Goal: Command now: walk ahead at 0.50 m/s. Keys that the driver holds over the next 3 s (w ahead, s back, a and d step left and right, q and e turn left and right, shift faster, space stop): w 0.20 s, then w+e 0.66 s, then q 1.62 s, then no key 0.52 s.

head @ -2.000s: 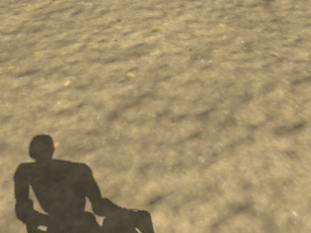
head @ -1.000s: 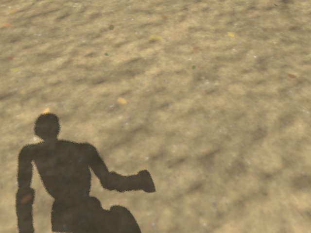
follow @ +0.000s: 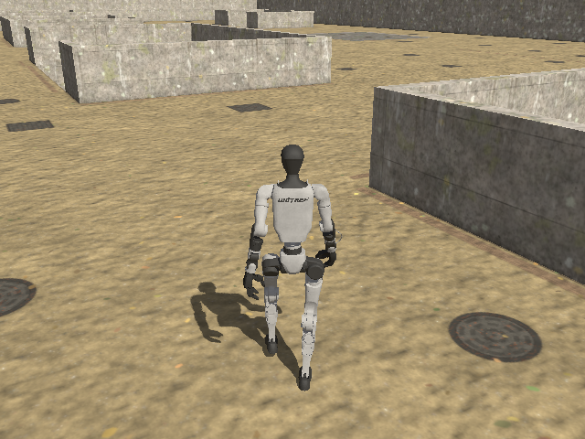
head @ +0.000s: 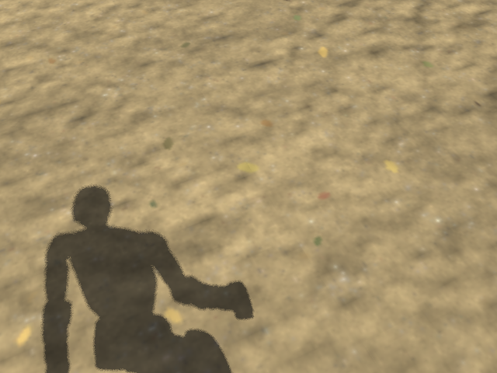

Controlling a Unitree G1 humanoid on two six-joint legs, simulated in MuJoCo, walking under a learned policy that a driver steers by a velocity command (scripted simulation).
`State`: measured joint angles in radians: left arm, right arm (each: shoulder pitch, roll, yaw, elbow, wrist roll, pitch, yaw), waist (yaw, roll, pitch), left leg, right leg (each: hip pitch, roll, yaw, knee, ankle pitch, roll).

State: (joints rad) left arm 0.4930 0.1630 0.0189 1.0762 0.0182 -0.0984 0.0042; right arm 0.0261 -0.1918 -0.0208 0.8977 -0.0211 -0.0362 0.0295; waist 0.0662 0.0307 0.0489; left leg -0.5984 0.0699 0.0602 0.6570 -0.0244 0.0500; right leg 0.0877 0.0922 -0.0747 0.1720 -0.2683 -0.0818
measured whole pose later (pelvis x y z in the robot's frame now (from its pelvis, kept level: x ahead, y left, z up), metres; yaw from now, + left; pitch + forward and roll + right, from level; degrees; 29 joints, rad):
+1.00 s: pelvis +0.51 -0.04 +0.00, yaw -21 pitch +0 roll +0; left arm 0.34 0.23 0.06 0.98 0.00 -0.06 0.00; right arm 0.12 -0.24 -0.04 0.84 -0.03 -0.04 0.01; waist 0.02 0.04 0.07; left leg -0.65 0.12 0.00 0.86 -0.11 -0.02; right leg -0.06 0.15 0.02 0.27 -0.20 -0.13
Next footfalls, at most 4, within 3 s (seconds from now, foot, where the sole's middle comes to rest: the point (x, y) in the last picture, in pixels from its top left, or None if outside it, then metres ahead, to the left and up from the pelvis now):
0.10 left None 0.23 0.10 -0.78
0.68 right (306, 368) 0.49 -0.08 -0.78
1.18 left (290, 277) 0.76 -0.03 -0.78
1.74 right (347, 309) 0.66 -0.20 -0.78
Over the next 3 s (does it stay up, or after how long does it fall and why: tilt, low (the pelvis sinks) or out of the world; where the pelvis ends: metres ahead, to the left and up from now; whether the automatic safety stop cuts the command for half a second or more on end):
stays up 0.61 -0.10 0.00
